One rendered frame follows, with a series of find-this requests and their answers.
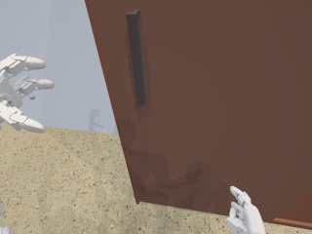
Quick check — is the robot left hand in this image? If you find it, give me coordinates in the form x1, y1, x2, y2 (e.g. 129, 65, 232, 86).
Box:
0, 54, 55, 134

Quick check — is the wardrobe door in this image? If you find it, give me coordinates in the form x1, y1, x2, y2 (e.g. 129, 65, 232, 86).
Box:
93, 0, 312, 223
277, 184, 312, 223

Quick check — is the handle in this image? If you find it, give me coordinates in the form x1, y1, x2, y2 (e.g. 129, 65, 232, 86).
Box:
126, 9, 147, 106

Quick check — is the robot right hand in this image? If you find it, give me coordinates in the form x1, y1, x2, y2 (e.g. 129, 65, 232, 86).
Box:
226, 186, 266, 234

